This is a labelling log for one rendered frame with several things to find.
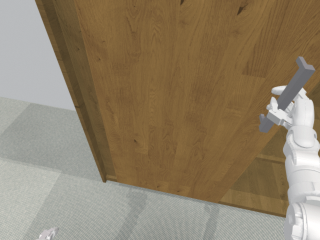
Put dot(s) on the robot right forearm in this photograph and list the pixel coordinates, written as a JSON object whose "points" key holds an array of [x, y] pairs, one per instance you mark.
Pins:
{"points": [[302, 165]]}

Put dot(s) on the robot right upper arm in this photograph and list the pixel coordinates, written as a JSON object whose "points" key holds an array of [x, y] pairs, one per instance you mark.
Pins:
{"points": [[302, 222]]}

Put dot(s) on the handle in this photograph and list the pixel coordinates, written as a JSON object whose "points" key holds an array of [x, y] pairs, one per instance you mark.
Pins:
{"points": [[300, 78]]}

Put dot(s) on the wardrobe door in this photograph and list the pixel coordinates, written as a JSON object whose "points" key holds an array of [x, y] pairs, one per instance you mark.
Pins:
{"points": [[181, 84], [70, 26]]}

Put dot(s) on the right robot hand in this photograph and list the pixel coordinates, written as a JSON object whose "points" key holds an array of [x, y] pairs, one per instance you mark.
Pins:
{"points": [[299, 113]]}

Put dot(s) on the left robot hand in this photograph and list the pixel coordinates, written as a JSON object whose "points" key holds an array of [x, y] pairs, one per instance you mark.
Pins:
{"points": [[49, 234]]}

